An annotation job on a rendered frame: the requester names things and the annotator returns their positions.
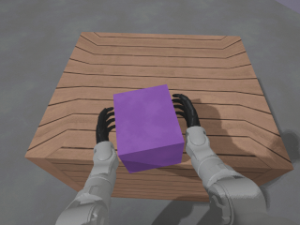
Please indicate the pedestal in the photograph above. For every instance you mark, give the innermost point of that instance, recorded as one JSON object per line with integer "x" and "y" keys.
{"x": 214, "y": 72}

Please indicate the carton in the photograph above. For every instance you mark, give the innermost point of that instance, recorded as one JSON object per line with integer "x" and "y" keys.
{"x": 148, "y": 135}

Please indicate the left robot upper arm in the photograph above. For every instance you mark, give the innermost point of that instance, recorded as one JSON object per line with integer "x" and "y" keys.
{"x": 91, "y": 214}

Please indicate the right robot hand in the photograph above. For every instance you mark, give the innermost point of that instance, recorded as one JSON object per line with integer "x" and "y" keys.
{"x": 189, "y": 112}

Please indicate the left robot hand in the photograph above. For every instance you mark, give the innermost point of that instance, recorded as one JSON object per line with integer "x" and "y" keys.
{"x": 102, "y": 129}

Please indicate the right robot forearm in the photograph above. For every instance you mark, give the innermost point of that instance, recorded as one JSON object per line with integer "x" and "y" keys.
{"x": 204, "y": 160}

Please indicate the right robot upper arm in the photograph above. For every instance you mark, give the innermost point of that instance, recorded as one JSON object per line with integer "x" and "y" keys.
{"x": 240, "y": 202}

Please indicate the left robot forearm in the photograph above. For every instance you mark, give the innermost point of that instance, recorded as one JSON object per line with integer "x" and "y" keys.
{"x": 99, "y": 185}

